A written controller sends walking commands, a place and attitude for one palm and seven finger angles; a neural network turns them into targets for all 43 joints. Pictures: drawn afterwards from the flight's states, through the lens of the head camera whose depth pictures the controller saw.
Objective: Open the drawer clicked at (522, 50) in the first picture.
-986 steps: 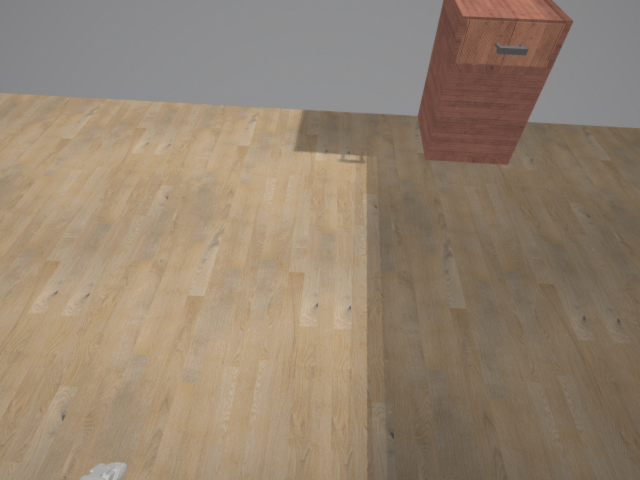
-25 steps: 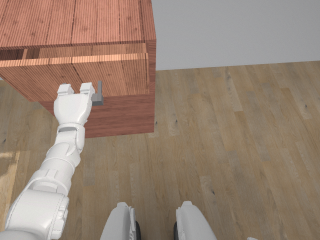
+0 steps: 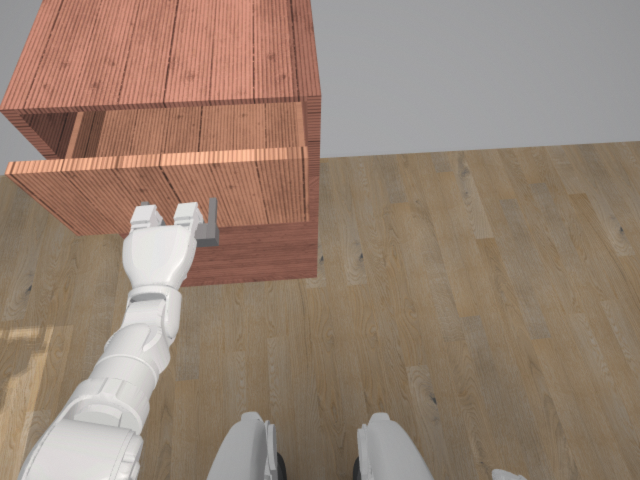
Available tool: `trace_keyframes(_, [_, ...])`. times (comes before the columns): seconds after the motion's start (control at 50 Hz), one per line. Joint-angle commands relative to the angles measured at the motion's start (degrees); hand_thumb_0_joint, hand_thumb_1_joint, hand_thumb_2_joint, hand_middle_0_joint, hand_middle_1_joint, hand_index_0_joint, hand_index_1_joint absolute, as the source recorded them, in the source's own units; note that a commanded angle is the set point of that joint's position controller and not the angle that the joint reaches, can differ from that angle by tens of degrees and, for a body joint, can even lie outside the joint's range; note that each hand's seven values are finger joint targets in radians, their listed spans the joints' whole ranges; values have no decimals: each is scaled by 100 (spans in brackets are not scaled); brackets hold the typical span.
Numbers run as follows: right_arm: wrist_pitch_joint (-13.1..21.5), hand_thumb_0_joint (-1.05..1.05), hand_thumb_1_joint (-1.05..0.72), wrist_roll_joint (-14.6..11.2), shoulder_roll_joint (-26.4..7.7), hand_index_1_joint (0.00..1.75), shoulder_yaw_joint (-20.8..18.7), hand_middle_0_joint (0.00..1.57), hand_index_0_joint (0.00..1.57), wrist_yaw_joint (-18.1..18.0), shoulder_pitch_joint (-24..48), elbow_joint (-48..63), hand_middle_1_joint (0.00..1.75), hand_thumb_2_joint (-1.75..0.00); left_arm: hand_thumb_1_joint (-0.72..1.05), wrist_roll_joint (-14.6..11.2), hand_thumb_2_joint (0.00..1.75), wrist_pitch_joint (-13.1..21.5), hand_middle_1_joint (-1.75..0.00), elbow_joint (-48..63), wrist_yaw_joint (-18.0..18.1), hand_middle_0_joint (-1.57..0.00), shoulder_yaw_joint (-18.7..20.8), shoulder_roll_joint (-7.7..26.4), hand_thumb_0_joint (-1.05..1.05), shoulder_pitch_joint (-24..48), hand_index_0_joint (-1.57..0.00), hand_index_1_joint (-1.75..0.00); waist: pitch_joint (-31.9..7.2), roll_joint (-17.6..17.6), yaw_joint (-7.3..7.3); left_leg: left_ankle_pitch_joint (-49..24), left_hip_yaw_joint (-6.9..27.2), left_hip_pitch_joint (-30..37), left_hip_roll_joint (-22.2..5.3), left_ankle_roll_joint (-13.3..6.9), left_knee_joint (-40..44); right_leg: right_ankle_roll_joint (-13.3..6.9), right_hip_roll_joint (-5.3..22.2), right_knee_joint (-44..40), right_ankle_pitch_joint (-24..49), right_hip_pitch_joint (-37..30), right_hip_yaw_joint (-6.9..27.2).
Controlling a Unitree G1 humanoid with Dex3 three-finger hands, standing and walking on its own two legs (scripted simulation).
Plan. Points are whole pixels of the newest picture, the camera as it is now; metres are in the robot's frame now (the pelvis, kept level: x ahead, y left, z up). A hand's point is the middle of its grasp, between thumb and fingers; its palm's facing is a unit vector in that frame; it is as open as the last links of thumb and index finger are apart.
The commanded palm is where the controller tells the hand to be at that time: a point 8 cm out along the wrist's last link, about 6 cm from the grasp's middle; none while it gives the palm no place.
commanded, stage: pull the drawer open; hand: left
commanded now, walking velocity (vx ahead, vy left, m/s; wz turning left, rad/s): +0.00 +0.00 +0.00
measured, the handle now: (177, 222) +0.47 +0.20 -0.05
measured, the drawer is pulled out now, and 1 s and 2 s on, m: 0.10 0.18 0.27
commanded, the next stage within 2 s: none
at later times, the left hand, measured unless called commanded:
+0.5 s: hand (174, 296) +0.36 +0.20 -0.07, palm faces -0.04 -0.05 -1.00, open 6.2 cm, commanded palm +0.33 +0.19 -0.02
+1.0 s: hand (172, 324) +0.32 +0.20 -0.07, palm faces -0.05 -0.05 -1.00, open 6.2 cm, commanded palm +0.28 +0.19 -0.02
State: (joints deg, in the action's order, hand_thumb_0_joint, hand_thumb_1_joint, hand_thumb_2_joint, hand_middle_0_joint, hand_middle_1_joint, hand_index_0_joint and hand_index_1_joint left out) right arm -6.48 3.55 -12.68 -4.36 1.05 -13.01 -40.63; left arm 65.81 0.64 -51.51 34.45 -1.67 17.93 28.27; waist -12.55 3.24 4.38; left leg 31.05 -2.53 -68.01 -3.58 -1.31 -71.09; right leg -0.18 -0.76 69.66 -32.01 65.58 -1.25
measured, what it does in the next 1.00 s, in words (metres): stands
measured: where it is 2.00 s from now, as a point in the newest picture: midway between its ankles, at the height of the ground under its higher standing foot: outside the picture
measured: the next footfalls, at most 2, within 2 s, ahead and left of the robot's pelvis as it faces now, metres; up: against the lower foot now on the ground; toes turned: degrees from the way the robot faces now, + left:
none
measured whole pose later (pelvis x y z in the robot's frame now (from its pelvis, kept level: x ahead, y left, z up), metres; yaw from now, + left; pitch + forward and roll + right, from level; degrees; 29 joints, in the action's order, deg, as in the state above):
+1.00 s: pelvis +0.01 -0.01 +0.01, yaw +1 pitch +25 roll -1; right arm -6.6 3.4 -12.5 -3.6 0.2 -9.1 -37.1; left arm 66.5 -3.2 -33.4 35.8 -6.3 14.0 7.4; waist -13.2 2.4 1.7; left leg 31.6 -2.2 -63.1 -3.2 -0.7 -69.6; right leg -0.8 -0.5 68.9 -33.1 60.9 -1.4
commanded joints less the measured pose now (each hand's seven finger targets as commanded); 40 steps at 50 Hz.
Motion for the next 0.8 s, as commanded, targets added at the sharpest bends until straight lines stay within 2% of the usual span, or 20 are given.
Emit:
trace_keyframes(0.0, [100,0,-90,20,-823,30,-279,20,20,-60,-530,381,30,-90,90,-38,90,44,-135,1025,344,-40,189,708,0,874,-40,-135,-2585,-127,-78,-2661,186,2324,310,-66,587,-217,-237,-770,2768,-1265,-134])
trace_keyframes(0.04, [108,0,-90,20,-816,30,-266,20,20,-70,-491,411,30,-90,90,-52,90,33,-135,1055,359,-40,254,778,0,725,-40,-135,-2554,-111,-154,-2536,153,2215,338,-63,613,-223,-230,-784,2719,-1369,-113])
trace_keyframes(0.06, [115,0,-90,27,-830,30,-258,20,20,-73,-472,385,30,-90,90,-50,90,6,-135,1009,356,-40,283,820,0,723,-40,-135,-2451,-96,-130,-2530,189,2226,325,-58,636,-233,-235,-782,2664,-1298,-133])
trace_keyframes(0.12, [120,0,-90,13,-816,30,-257,20,20,-85,-433,411,30,-90,90,-25,90,9,-135,1153,385,-40,254,791,0,688,-40,-135,-2564,-98,-165,-2486,172,2247,336,-59,635,-224,-225,-774,2597,-1309,-125])
trace_keyframes(0.22, [104,0,-90,2,-810,30,-260,20,20,-76,-330,491,30,-90,90,-11,90,-90,-135,1387,428,-40,109,578,0,453,-40,-135,-2570,-5,-195,-2586,219,2478,318,-32,703,-243,-235,-794,2486,-1197,-170])
trace_keyframes(0.24, [106,0,-90,-5,-805,30,-268,20,20,-74,-314,492,30,-90,90,-19,90,-120,-135,1378,431,-40,-9,436,0,433,-40,-135,-2491,-25,-157,-2583,231,2527,310,-33,721,-244,-238,-830,2455,-1162,-186])
trace_keyframes(0.28, [97,0,-90,3,-809,30,-272,20,20,-72,-288,522,30,-90,90,-6,90,-147,-135,1565,453,-40,62,499,0,285,-40,-135,-2668,10,-223,-2743,245,2667,295,-20,725,-248,-235,-795,2543,-1217,-191])
trace_keyframes(0.32, [96,0,-90,-1,-785,30,-264,20,20,-69,-235,552,30,-90,90,-47,90,-199,-135,1607,440,-40,-80,316,0,135,-40,-135,-2513,-73,-180,-2674,203,2590,309,-37,729,-239,-238,-860,2585,-1266,-178])
trace_keyframes(0.34, [105,0,-90,-3,-782,30,-263,20,20,-82,-247,556,30,-90,90,-47,90,-200,-135,1621,431,-40,-17,395,0,49,-40,-135,-2459,-202,-191,-2645,195,2510,313,-47,735,-235,-232,-869,2652,-1375,-167])
trace_keyframes(0.38, [108,0,-90,2,-787,30,-233,20,20,-98,-201,570,30,-90,90,-27,90,-198,-135,1645,416,-40,83,536,0,-86,-40,-135,-2444,-171,-252,-2565,193,2411,327,-40,741,-243,-221,-841,2629,-1397,-142])
trace_keyframes(0.42, [124,0,-90,-3,-766,30,-235,20,20,-109,-142,585,30,-90,90,-14,90,-209,-135,1625,415,-40,-96,317,0,-136,-40,-135,-2281,-240,-179,-2439,175,2368,342,-54,750,-235,-222,-900,2534,-1342,-147])
trace_keyframes(0.48, [142,0,-90,-1,-772,30,-221,20,20,-135,-113,612,30,-90,90,9,90,-193,-135,1710,427,-40,81,521,0,-327,-40,-135,-2354,-265,-281,-2400,167,2321,360,-55,743,-243,-215,-871,2524,-1430,-112])
trace_keyframes(0.52, [149,0,-90,-8,-759,30,-222,20,20,-122,-56,627,30,-90,90,18,90,-223,-135,1800,433,-40,-119,306,0,-299,-40,-135,-2245,-111,-227,-2385,170,2399,356,-46,760,-249,-216,-903,2440,-1295,-142])
trace_keyframes(0.56, [150,0,-90,7,-772,30,-228,20,20,-119,-46,667,30,-90,90,27,90,-251,-135,1967,455,-40,-4,409,0,-508,-40,-135,-2403,-42,-315,-2562,223,2554,340,-29,769,-270,-227,-850,2474,-1317,-166])
trace_keyframes(0.58, [134,0,-90,3,-763,30,-223,20,20,-111,-23,690,30,-90,90,34,90,-270,-135,2062,457,-40,-123,291,0,-535,-40,-135,-2448,-26,-301,-2640,215,2620,334,-27,760,-263,-223,-844,2542,-1306,-163])
trace_keyframes(0.6, [126,0,-90,3,-755,30,-227,20,20,-98,5,715,30,-90,90,14,90,-304,-135,2075,453,-40,-227,140,0,-676,-40,-135,-2389,-35,-273,-2668,212,2663,333,-31,759,-260,-221,-878,2554,-1278,-176])
trace_keyframes(0.64, [115,0,-90,2,-748,30,-221,20,20,-102,28,721,30,-90,90,7,90,-329,-135,2148,436,-40,-261,143,0,-712,-40,-135,-2316,-190,-254,-2581,202,2573,335,-42,760,-251,-219,-904,2590,-1361,-154])
trace_keyframes(0.68, [115,0,-90,-3,-746,30,-205,20,20,-111,51,768,30,-90,90,-4,90,-355,-135,2138,415,-40,-157,226,0,-1004,-40,-135,-2297,-289,-314,-2542,190,2487,349,-43,775,-252,-216,-897,2617,-1467,-148])
trace_keyframes(0.76, [136,0,-90,5,-730,30,-189,20,20,-128,106,836,30,-90,90,-9,90,-341,-135,2433,382,-40,-159,244,0,-1281,-40,-135,-2342,-194,-358,-2667,161,2485,368,-48,753,-260,-203,-876,2900,-1628,-111])
trace_keyframes(0.78, [130,0,-90,3,-725,30,-187,20,20,-130,111,840,30,-90,90,0,90,-336,-135,2446,383,-40,-153,227,0,-1415,-40,-135,-2346,-301,-361,-2703,154,2492,370,-57,729,-244,-197,-873,2964,-1647,-101])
